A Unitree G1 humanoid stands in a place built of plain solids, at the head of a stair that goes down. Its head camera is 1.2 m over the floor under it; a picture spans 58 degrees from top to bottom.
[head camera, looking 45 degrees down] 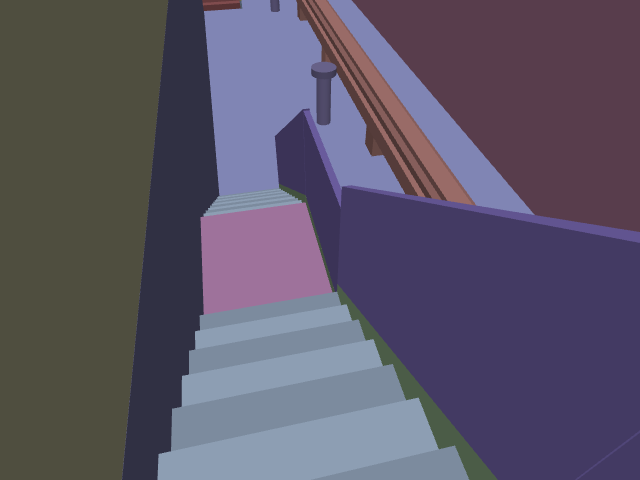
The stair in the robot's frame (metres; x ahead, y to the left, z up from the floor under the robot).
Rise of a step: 0.16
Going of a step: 0.23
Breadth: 0.92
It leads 12 degrees to the left of straight ahead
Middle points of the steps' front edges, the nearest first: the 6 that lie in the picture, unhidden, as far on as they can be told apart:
0.61 0.09 -0.32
0.84 0.14 -0.48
1.06 0.19 -0.64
1.28 0.23 -0.79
1.50 0.28 -0.95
1.73 0.33 -1.11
